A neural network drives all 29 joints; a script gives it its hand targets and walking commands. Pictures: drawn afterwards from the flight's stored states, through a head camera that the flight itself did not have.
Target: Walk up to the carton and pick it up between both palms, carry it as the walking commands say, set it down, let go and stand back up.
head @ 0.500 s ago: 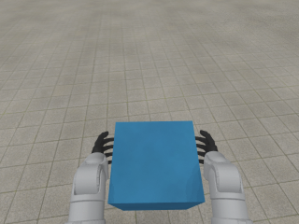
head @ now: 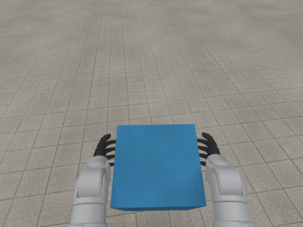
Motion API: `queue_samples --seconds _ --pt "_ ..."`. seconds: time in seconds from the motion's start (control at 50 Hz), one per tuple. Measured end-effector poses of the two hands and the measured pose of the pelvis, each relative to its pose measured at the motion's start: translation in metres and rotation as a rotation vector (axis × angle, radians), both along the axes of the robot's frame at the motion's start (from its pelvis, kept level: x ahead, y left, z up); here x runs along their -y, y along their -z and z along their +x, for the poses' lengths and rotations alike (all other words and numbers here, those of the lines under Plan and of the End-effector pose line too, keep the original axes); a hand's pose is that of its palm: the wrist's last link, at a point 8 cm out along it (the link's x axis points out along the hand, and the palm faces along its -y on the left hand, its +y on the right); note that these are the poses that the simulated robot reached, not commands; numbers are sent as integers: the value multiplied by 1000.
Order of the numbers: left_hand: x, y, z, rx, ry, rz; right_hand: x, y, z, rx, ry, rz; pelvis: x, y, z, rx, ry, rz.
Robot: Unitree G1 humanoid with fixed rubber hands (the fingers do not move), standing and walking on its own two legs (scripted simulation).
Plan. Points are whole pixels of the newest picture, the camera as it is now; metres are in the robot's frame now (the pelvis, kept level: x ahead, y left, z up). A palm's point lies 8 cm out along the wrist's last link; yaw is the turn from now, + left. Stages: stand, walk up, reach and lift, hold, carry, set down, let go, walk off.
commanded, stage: carry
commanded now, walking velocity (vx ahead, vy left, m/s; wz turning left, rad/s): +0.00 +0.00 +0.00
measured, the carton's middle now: (156, 172) +0.30 +0.00 -0.04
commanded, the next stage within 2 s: hold in 0.66 s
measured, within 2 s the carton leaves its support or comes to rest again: neither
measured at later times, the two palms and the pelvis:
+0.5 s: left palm (103, 162) +0.28 +0.14 +0.04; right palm (213, 160) +0.28 -0.15 +0.04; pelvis +0.00 +0.00 +0.00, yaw +0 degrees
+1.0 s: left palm (99, 166) +0.27 +0.15 +0.05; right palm (212, 161) +0.27 -0.15 +0.05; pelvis -0.01 +0.00 +0.01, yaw +1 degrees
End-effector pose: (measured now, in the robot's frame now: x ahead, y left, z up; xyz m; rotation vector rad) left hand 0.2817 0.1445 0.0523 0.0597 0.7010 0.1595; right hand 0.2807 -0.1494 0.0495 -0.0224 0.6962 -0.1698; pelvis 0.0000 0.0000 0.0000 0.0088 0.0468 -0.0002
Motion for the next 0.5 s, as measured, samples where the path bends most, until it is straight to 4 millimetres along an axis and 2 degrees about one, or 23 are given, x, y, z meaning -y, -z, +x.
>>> queue_samples --seconds 0.5 --pt "4 8 1 13 12 5 4 8 2 16 -4 -3 3 0 4 7 4 -1"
